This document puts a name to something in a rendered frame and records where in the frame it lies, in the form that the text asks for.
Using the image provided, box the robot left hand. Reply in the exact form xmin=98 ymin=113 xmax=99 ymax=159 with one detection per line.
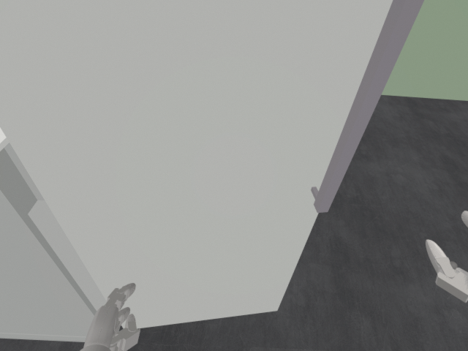
xmin=83 ymin=283 xmax=140 ymax=351

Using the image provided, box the handle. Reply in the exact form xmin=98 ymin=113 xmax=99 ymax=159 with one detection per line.
xmin=311 ymin=0 xmax=424 ymax=213

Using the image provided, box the fridge door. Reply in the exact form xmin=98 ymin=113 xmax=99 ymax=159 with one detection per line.
xmin=0 ymin=0 xmax=393 ymax=329

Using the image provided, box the robot right hand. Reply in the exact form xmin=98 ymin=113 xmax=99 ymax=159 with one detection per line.
xmin=426 ymin=211 xmax=468 ymax=303

